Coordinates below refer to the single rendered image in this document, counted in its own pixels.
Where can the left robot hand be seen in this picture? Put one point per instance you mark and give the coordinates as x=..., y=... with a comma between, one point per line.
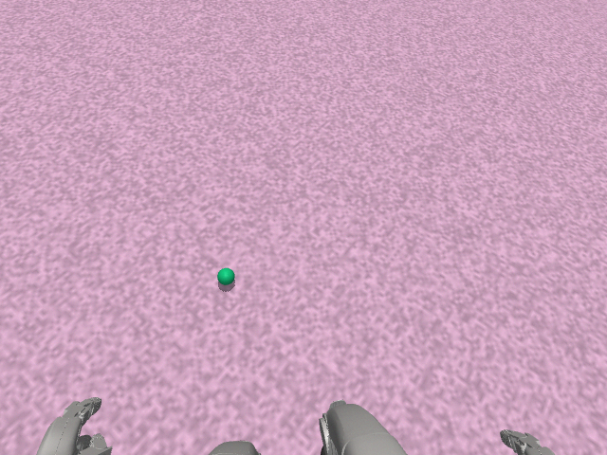
x=63, y=435

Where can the ball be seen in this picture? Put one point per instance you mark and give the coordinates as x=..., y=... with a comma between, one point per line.
x=225, y=276

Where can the right robot hand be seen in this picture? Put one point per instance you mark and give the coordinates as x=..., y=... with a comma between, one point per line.
x=524, y=444

